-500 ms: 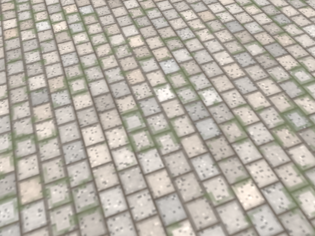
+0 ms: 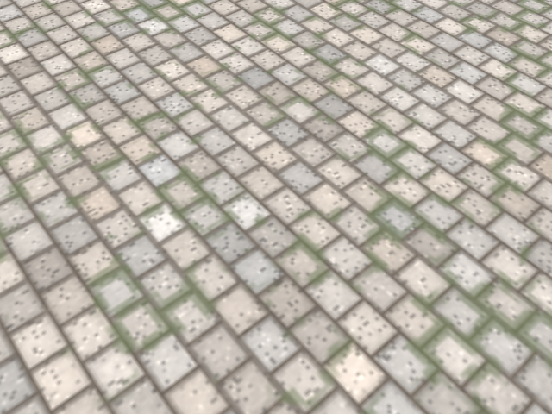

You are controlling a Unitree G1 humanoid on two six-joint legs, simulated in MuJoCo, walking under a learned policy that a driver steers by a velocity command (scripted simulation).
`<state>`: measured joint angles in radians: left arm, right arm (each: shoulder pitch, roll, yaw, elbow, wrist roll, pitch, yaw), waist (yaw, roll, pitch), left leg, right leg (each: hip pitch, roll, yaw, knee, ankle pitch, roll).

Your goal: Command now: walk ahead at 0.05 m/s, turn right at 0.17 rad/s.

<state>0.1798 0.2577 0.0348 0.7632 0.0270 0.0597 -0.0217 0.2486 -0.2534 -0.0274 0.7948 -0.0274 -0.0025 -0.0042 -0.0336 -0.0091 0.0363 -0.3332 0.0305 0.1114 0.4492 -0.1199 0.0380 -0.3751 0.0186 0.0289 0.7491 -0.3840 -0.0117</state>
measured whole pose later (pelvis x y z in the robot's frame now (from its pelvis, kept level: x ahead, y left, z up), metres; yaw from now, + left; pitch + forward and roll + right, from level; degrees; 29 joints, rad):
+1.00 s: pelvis -0.01 +0.00 +0.01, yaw +0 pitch -1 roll +0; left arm 0.27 0.17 0.00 1.13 0.01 0.00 0.03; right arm 0.29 -0.17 0.00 1.10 -0.01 0.00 -0.03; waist 0.00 0.00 0.02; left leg -0.17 0.00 0.00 0.40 -0.20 0.01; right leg -0.18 0.02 0.02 0.39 -0.18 -0.01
